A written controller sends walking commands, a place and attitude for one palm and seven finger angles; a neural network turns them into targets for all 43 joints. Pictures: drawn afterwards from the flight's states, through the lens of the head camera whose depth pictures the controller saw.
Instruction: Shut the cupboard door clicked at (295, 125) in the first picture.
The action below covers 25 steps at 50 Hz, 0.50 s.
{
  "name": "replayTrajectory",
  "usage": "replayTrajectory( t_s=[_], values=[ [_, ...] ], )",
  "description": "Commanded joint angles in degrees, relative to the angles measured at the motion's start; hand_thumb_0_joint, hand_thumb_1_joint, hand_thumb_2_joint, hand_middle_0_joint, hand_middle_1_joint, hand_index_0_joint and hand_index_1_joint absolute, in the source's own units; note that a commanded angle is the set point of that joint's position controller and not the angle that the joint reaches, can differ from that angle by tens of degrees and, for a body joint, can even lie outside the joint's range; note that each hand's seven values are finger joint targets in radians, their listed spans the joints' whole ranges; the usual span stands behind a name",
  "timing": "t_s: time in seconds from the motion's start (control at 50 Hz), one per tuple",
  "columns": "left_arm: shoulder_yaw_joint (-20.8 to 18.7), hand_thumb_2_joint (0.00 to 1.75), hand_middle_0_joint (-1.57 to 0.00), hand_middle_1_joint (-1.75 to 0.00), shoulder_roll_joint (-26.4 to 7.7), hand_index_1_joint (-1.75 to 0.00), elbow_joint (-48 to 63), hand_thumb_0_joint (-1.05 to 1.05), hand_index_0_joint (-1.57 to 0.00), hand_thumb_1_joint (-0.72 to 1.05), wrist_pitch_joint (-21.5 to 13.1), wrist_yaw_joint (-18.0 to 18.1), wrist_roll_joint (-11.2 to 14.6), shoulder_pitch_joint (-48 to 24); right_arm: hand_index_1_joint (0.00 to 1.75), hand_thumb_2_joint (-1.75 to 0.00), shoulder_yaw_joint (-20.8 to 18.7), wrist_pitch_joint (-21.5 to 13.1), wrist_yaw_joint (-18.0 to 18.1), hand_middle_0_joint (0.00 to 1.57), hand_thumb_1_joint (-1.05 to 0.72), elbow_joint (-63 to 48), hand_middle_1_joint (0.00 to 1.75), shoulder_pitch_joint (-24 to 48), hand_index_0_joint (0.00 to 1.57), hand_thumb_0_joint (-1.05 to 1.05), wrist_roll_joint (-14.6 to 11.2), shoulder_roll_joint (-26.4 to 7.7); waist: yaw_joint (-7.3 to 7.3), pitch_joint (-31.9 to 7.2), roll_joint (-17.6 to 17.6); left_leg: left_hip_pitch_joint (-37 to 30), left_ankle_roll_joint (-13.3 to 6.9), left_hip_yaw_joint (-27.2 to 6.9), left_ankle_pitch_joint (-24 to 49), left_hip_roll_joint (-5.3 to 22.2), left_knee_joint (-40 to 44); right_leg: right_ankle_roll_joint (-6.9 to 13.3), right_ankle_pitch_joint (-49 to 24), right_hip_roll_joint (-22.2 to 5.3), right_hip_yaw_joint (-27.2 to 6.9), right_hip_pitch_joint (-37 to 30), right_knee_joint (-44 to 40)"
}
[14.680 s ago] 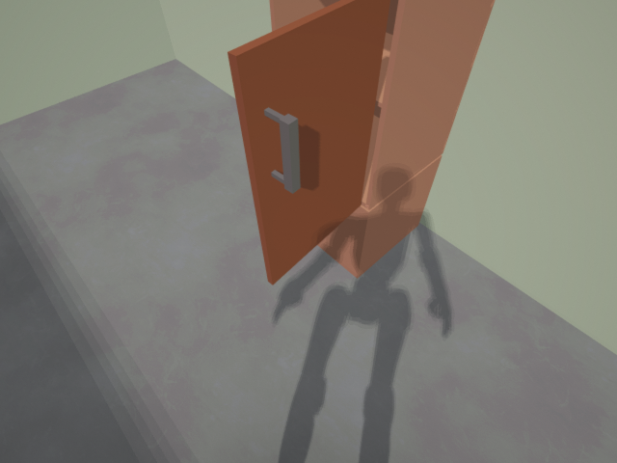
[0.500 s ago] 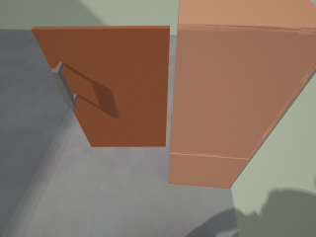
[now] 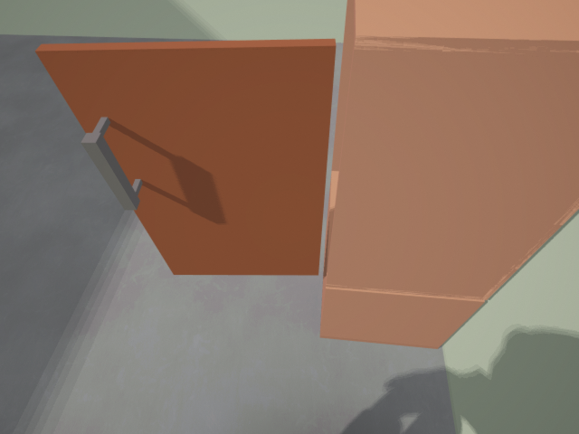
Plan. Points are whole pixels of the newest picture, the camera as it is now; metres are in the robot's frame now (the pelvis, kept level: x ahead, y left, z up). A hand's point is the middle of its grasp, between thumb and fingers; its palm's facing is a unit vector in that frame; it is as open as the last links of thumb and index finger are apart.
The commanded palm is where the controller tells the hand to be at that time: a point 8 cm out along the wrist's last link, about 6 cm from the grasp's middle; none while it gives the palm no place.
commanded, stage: shuffle to correct the standing spot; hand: left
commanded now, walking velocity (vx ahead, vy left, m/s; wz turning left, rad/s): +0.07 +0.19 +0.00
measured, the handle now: (118, 166) +0.47 +0.31 +0.08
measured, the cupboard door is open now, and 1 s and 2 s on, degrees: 95 95 95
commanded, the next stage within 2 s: come to a stop and stand still in 0.26 s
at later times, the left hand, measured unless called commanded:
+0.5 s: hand out of the picture +0.05 +0.30 -0.18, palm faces +0.12 -0.96 -0.26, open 7.3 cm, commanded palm none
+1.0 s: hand out of the picture +0.07 +0.24 -0.16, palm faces +0.06 -0.98 -0.20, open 7.2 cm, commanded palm none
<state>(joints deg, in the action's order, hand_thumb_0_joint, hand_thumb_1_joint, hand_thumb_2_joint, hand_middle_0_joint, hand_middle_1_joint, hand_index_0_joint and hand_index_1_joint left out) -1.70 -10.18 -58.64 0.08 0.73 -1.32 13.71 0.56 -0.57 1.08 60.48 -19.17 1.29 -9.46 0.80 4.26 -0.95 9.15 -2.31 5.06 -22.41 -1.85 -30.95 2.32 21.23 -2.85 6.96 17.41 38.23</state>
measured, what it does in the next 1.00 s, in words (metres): steps on the spot: right foot, then left foot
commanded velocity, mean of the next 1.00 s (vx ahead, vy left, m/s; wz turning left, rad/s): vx -0.01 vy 0.00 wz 0.00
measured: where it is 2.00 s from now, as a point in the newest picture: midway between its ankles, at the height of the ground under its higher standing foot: outside the picture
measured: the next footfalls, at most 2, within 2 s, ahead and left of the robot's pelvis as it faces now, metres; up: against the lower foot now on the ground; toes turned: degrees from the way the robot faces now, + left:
right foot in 0.02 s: +0.03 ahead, -0.09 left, +0.00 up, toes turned -7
left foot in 0.38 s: +0.13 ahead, +0.19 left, +0.00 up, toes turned +2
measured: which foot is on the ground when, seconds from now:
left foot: down 0.00-0.02, up 0.04-0.36, down 0.38-1.00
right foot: up 0.00-0.00, down 0.02-0.38, up 0.40-0.76, down 0.78-1.00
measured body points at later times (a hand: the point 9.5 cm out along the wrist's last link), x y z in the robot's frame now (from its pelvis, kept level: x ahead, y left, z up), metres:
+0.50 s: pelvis +0.05 +0.08 +0.00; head +0.09 +0.11 +0.44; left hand +0.04 +0.35 -0.16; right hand +0.18 -0.14 -0.14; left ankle +0.10 +0.19 -0.73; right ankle -0.01 -0.05 -0.66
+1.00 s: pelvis +0.04 +0.06 +0.01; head +0.04 +0.06 +0.46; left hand +0.06 +0.29 -0.15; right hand +0.02 -0.16 -0.15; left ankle +0.09 +0.19 -0.73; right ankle +0.01 -0.01 -0.73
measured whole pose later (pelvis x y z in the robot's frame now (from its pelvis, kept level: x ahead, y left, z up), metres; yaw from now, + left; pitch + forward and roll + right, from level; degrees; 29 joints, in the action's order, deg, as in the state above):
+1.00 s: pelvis +0.04 +0.06 +0.01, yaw +2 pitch -2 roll +0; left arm -0.8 -9.7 -59.9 0.7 1.6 -0.5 15.2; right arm -0.8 1.8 1.2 64.3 -18.1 1.3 -8.5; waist -1.4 1.0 0.3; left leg 16.3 1.1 3.8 -8.7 3.1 -27.5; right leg 3.6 18.7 2.0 5.2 8.0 28.2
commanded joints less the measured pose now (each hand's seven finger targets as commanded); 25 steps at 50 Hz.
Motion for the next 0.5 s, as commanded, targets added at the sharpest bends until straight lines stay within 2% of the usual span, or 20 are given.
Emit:
replayTrajectory(
  t_s=[0.0, 0.02, 0.04, 0.06, 0.08, 0.1, 0.12, 0.16, 0.2, 0.26, 0.3, 0.32, 0.34, 0.36, 0.38, 0.4, 0.42, 0.44, 0.46, 0.48],
  values=[
    [-3.7, 0.90, -0.20, -0.30, -13.9, -0.30, -1.1, 0.00, -0.20, 0.90, -2.2, 1.6, 0.3, 18.2, 0.30, -0.90, -2.3, -0.8, 0.2, 0.20, -0.90, -6.0, 0.30, 3.0, 0.20, 0.00, -0.7, -6.6, 6.92, -8.4, 17.2, 24.3, 2.1, -2.1, -12.2, -0.3, -27.2, 11.4, -44.8, -28.5, -31.4, -25.5, -18.9],
    [-3.5, 0.90, -0.20, -0.30, -13.3, -0.30, -0.6, 0.00, -0.20, 0.90, -2.2, 1.9, 0.4, 16.6, 0.30, -0.90, -2.6, -0.1, 0.4, 0.20, -0.90, -5.6, 0.30, 1.5, 0.20, 0.00, -0.5, -7.1, 5.20, -7.6, 10.9, 24.6, 2.7, -7.1, -12.7, 2.2, -32.9, 14.0, -45.4, -29.3, -28.9, -22.8, -18.0],
    [-3.4, 0.90, -0.20, -0.30, -11.5, -0.30, 0.1, 0.00, -0.20, 0.90, -2.2, 2.2, 0.2, 13.0, 0.30, -0.90, -2.8, 0.5, 0.0, 0.20, -0.90, -5.3, 0.30, 3.8, 0.20, 0.00, -0.4, -5.9, 4.72, -3.3, 11.0, 26.5, 2.9, -7.3, -10.1, 3.4, -35.8, 13.1, -42.3, -26.6, -25.6, -17.3, -18.4],
    [-3.0, 0.90, -0.20, -0.30, -10.5, -0.30, 0.6, 0.00, -0.20, 0.90, -2.2, 2.2, -0.1, 10.5, 0.30, -0.90, -2.8, 1.0, -0.5, 0.20, -0.90, -5.3, 0.30, 5.2, 0.20, 0.00, -0.2, -5.5, 3.86, -0.4, 12.8, 28.0, 3.1, -6.9, -8.2, 4.5, -37.3, 11.6, -38.9, -24.6, -22.7, -14.1, -19.0],
    [-2.5, 0.90, -0.20, -0.30, -9.3, -0.30, 1.2, 0.00, -0.20, 0.90, -2.1, 2.1, -0.2, 8.5, 0.30, -0.90, -2.8, 1.3, -1.1, 0.20, -0.90, -5.3, 0.30, 5.4, 0.20, 0.00, 0.0, -5.4, 2.77, 0.4, 11.8, 27.5, 3.5, -6.6, -5.1, 5.0, -36.9, 9.8, -38.1, -21.6, -17.2, -11.9, -18.7],
    [-2.7, 0.90, -0.20, -0.30, -9.2, -0.30, 1.5, 0.00, -0.20, 0.90, -2.1, 2.1, -0.3, 7.2, 0.30, -0.90, -2.9, 1.4, -1.5, 0.20, -0.90, -5.3, 0.30, 5.5, 0.20, 0.00, -0.1, -4.4, 2.11, 0.2, 10.6, 27.1, 3.7, -5.6, -4.0, 5.1, -35.1, 9.1, -39.2, -19.9, -13.6, -11.3, -17.8],
    [-2.8, 0.90, -0.20, -0.30, -9.3, -0.30, 2.0, 0.00, -0.20, 0.90, -2.2, 1.9, -0.4, 6.8, 0.30, -0.90, -2.7, 1.7, -1.9, 0.20, -0.90, -5.4, 0.30, 5.6, 0.20, 0.00, -0.1, -3.5, 1.53, -0.5, 10.7, 25.5, 4.0, -4.0, -1.3, 5.0, -33.2, 7.4, -38.8, -18.0, -9.8, -9.5, -17.8],
    [-3.0, 0.90, -0.20, -0.30, -10.3, -0.30, 2.6, 0.00, -0.20, 0.90, -2.0, 1.7, -0.5, 5.4, 0.30, -0.90, -2.6, 2.2, -2.3, 0.20, -0.90, -5.6, 0.30, 5.8, 0.20, 0.00, -0.4, -2.8, 0.74, -1.1, 11.4, 21.5, 4.7, -1.3, 3.4, 4.5, -26.7, 5.3, -34.9, -15.5, -5.5, -6.5, -18.1],
    [-3.4, 0.90, -0.20, -0.30, -11.5, -0.30, 3.0, 0.00, -0.20, 0.90, -1.8, 1.4, -0.7, 5.1, 0.30, -0.90, -2.6, 2.2, -2.6, 0.20, -0.90, -6.5, 0.30, 7.8, 0.20, 0.00, -0.7, -2.4, 1.24, -1.0, 11.2, 18.3, 5.0, 1.1, 5.5, 3.8, -19.0, 4.6, -32.8, -14.5, -4.0, -5.2, -17.3],
    [-4.2, 0.90, -0.20, -0.30, -13.6, -0.30, 3.2, 0.00, -0.20, 0.90, -1.1, 1.4, -0.9, 5.6, 0.30, -0.90, -2.8, 1.6, -2.5, 0.20, -0.90, -8.1, 0.30, 9.8, 0.20, 0.00, -0.9, -3.4, 2.30, -1.7, 12.6, 14.1, 4.8, 2.7, 5.9, 2.4, -10.0, 4.2, -33.5, -15.1, -5.3, -6.1, -13.6],
    [-4.3, 0.90, -0.20, -0.30, -13.9, -0.30, 3.7, 0.00, -0.20, 0.90, -0.5, 1.5, -0.9, 4.8, 0.30, -0.90, -3.2, 1.1, -2.2, 0.20, -0.90, -7.7, 0.30, 7.1, 0.20, 0.00, -0.9, -4.4, 0.68, -3.3, 12.1, 6.1, 4.7, 4.4, 10.7, 1.5, -1.9, 2.8, -31.8, -14.2, -4.6, -3.5, -8.6],
    [-4.3, 0.90, -0.20, -0.30, -13.3, -0.30, 3.9, 0.00, -0.20, 0.90, -0.1, 1.6, -0.7, 4.1, 0.30, -0.90, -3.6, 0.8, -1.9, 0.20, -0.90, -6.7, 0.30, 3.4, 0.20, 0.00, -0.7, -6.0, -1.36, -5.0, 8.6, -1.1, 4.4, 4.2, 16.5, 2.0, 3.5, 1.4, -27.5, -12.6, -3.8, -0.7, -2.9],
    [-3.8, 0.90, -0.20, -0.30, -11.0, -0.30, 4.5, 0.00, -0.20, 0.90, 0.2, 1.4, -0.3, 4.7, 0.30, -0.90, -4.5, 0.5, -1.4, 0.20, -0.90, -6.1, 0.30, -0.1, 0.20, 0.00, -0.3, -10.1, -2.64, -9.6, -1.3, -9.5, 1.9, -0.5, 28.9, 8.0, 4.1, -1.0, -15.4, -8.3, -0.6, 3.2, 6.6],
    [-3.1, 0.90, -0.20, -0.30, -7.2, -0.30, 5.7, 0.00, -0.20, 0.90, 0.8, 1.4, 0.2, 4.6, 0.30, -0.90, -5.6, 0.4, -1.1, 0.20, -0.90, -6.1, 0.30, -2.8, 0.20, 0.00, -0.1, -15.2, -3.55, -12.6, -16.7, -11.5, -5.4, -17.9, 46.9, 21.8, 7.4, -3.8, 17.3, -0.7, 0.9, 11.6, 21.7],
    [-2.6, 0.90, -0.20, -0.30, -6.2, -0.30, 6.3, 0.00, -0.20, 0.90, 1.6, 2.3, 0.2, 4.2, 0.30, -0.90, -5.2, 1.2, -0.7, 0.20, -0.90, -7.1, 0.30, -2.2, 0.20, 0.00, -0.5, -15.6, -3.93, -13.3, -13.8, -4.8, -10.3, -18.3, 43.6, 24.5, 10.1, -2.5, 20.7, -0.6, -5.2, 10.4, 29.6],
    [-2.2, 0.90, -0.20, -0.30, -4.7, -0.30, 7.5, 0.00, -0.20, 0.90, 1.8, 2.4, 0.0, 3.6, 0.30, -0.90, -4.8, 1.1, -0.4, 0.20, -0.90, -8.5, 0.30, 1.1, 0.20, 0.00, -0.2, -14.3, -2.63, -7.7, -9.4, 2.3, -12.1, -18.2, 36.6, 25.8, 12.3, -2.1, 18.4, -1.8, -5.8, 10.8, 32.3],
    [-2.0, 0.90, -0.20, -0.30, -4.1, -0.30, 5.7, 0.00, -0.20, 0.90, 1.6, 2.4, 0.0, 3.6, 0.30, -0.90, -4.2, 0.6, 0.0, 0.20, -0.90, -8.4, 0.30, 4.3, 0.20, 0.00, 0.1, -11.8, -1.62, -8.9, -12.3, 3.8, -10.5, -18.2, 28.6, 22.9, 13.8, -2.1, 14.0, -2.1, -7.4, 10.3, 32.3],
    [-2.1, 0.90, -0.20, -0.30, -5.1, -0.30, 4.1, 0.00, -0.20, 0.90, 1.6, 1.9, -0.3, 4.4, 0.30, -0.90, -3.7, 0.5, 0.1, 0.20, -0.90, -9.1, 0.30, 8.3, 0.20, 0.00, 0.2, -9.8, -0.26, -6.2, -11.6, 7.0, -8.7, -15.0, 23.3, 20.2, 14.7, -2.3, 9.0, -2.4, -7.9, 9.7, 31.9],
    [-2.1, 0.90, -0.20, -0.30, -6.0, -0.30, 3.5, 0.00, -0.20, 0.90, 1.4, 1.4, -0.3, 5.6, 0.30, -0.90, -3.1, 0.0, 0.2, 0.20, -0.90, -9.7, 0.30, 9.8, 0.20, 0.00, 0.2, -9.1, 0.63, -5.9, -9.1, 7.9, -7.7, -12.9, 22.7, 18.0, 14.8, -2.5, 5.2, -2.0, -7.9, 8.1, 29.6],
    [-1.9, 0.90, -0.20, -0.30, -6.2, -0.30, 2.8, 0.00, -0.20, 0.90, 1.3, 1.1, -0.2, 6.8, 0.30, -0.90, -3.2, -0.5, 0.4, 0.20, -0.90, -9.7, 0.30, 10.7, 0.20, 0.00, 0.2, -9.7, 1.28, -6.8, -7.1, 6.7, -7.6, -11.6, 23.6, 17.3, 14.6, -2.7, 3.8, -1.5, -7.6, 6.6, 26.5]
  ],
)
